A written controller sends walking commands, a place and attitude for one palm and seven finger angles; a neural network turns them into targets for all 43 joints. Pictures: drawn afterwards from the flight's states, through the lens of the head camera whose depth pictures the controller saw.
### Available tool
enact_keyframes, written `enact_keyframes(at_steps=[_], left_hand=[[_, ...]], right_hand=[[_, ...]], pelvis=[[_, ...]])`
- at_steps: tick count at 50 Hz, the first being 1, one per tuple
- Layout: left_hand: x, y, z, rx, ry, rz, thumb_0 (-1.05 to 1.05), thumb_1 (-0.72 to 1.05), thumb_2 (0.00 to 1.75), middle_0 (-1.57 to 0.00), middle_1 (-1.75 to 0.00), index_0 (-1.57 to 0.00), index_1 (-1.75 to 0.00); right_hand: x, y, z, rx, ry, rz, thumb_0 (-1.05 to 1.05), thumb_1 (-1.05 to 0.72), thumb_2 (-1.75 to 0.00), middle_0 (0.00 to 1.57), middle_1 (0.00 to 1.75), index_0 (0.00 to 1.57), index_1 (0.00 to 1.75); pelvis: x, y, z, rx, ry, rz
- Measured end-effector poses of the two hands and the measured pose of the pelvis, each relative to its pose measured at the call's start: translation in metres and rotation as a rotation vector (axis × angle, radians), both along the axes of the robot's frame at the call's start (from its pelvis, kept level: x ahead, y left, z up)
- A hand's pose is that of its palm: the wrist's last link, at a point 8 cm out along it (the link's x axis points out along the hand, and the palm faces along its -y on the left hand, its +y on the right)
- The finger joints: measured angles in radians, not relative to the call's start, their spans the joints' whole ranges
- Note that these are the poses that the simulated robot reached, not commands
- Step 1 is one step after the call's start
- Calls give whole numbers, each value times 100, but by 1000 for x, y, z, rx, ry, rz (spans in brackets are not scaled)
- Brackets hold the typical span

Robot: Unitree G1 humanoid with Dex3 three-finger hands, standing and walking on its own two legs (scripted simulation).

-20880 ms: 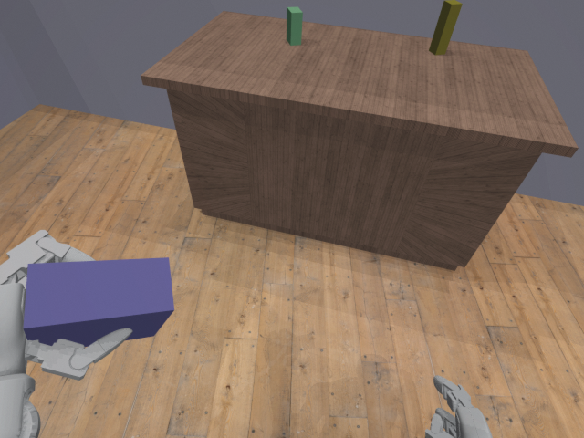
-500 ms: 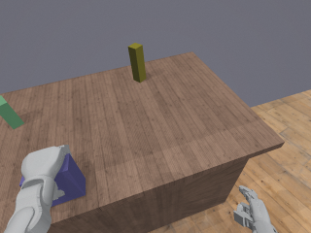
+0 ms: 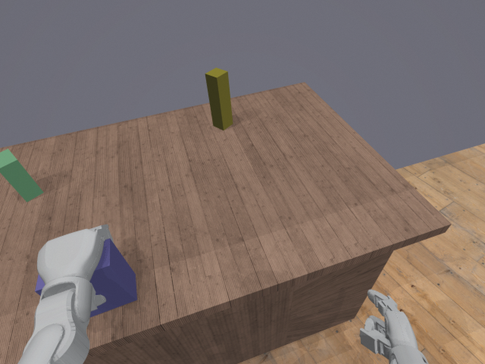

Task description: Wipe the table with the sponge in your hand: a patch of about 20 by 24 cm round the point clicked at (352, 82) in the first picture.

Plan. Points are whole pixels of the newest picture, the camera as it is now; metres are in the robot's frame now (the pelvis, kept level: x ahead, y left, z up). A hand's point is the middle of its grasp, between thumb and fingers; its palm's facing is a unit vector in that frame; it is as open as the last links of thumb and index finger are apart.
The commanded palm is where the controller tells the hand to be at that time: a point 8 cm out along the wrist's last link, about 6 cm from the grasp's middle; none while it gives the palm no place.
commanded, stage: wipe forward along the first lane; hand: left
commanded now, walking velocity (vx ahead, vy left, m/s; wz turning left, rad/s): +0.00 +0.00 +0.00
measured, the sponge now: (97, 287) +0.21 +0.31 -0.01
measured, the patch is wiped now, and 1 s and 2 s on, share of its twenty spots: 0.05 0.10 0.30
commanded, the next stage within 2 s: slide across to the middle lane in 1.68 s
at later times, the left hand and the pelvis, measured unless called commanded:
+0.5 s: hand (93, 255) +0.25 +0.32 +0.04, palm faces -0.10 -0.03 -0.99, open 9.6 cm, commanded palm +0.24 +0.31 +0.07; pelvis -0.01 -0.02 +0.00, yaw +1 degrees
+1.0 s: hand (96, 231) +0.30 +0.34 +0.04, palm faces -0.13 +0.00 -0.99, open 9.7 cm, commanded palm +0.29 +0.34 +0.07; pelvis -0.02 -0.03 -0.02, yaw +0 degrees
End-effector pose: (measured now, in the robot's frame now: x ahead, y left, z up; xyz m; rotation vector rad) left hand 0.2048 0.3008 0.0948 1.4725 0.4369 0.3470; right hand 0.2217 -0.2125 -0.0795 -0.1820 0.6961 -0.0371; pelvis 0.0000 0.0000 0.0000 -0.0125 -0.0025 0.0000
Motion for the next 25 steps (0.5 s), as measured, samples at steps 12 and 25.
enact_keyframes(at_steps=[12, 25], left_hand=[[6, 1, -1, 7, 12, 19, 0, -46, 105, -79, -134, -78, -133], [33, 8, -1, 44, 60, 18, 0, -47, 106, -79, -133, -79, -133]], right_hand=[[-2, -1, -5, -1, 24, 4, 1, -91, -90, 21, 30, 20, 30], [-31, -33, -19, -33, 97, -56, 1, -91, -90, 21, 30, 20, 30]], pelvis=[[-3, -4, -1, 1, 11, 7], [-10, -16, -4, 2, 40, 10]])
